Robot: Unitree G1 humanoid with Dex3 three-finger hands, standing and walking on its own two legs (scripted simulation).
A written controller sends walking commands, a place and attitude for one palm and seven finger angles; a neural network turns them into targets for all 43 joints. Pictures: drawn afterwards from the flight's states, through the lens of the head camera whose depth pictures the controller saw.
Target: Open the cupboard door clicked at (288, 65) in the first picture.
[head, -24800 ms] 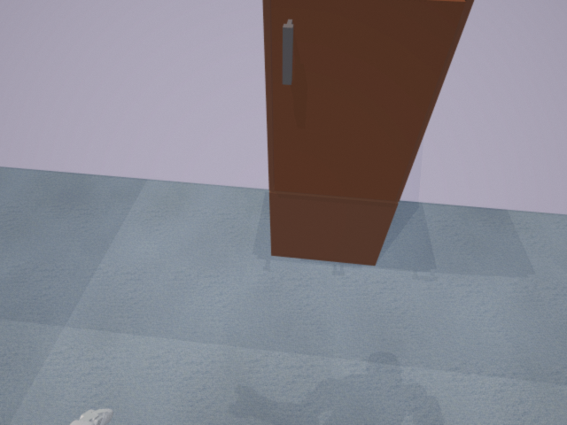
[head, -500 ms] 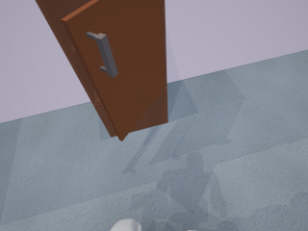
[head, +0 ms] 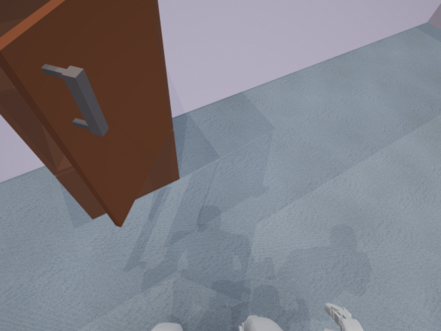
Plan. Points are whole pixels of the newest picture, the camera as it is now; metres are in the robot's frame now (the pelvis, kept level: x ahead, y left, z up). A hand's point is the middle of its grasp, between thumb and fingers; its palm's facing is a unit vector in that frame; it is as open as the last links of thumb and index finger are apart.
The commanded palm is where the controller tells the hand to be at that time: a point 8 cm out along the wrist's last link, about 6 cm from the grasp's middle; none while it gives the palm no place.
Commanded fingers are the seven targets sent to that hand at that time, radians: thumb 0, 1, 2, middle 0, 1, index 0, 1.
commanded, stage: walk to a spot facing it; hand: left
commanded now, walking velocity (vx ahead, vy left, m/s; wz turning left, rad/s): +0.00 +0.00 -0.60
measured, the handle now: (77, 102) +0.42 +0.29 +0.14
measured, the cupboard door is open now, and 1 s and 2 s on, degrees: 43 43 43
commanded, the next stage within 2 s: none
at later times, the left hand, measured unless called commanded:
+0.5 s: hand (166, 288) +0.20 +0.13 -0.16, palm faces -0.36 -0.90 -0.23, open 7.3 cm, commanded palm none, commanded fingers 0.00 0.90 0.90 -0.20 -0.30 -0.20 -0.30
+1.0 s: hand (211, 263) +0.26 +0.04 -0.15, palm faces -0.58 -0.78 -0.24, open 7.3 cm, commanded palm none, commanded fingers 0.00 0.90 0.90 -0.20 -0.30 -0.20 -0.30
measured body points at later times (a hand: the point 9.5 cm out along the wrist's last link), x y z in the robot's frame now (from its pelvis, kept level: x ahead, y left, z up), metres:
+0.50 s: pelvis +0.03 -0.02 +0.00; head +0.09 -0.04 +0.45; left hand +0.22 +0.18 -0.14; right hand -0.01 -0.29 -0.14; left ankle +0.07 +0.11 -0.70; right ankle +0.00 -0.14 -0.73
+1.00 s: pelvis +0.09 -0.08 +0.01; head +0.12 -0.12 +0.45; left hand +0.29 +0.08 -0.13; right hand -0.04 -0.31 -0.14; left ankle +0.16 +0.05 -0.67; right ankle +0.00 -0.14 -0.73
